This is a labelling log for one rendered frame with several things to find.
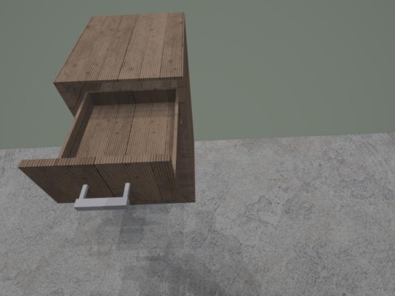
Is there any handle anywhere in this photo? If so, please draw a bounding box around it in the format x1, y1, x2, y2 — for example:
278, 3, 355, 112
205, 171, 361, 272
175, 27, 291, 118
73, 183, 131, 211

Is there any drawer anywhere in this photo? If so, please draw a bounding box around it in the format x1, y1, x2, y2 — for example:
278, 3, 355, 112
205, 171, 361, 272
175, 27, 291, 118
18, 87, 181, 204

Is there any cabinet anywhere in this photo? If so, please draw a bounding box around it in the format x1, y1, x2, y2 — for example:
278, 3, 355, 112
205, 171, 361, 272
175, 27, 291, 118
53, 12, 196, 205

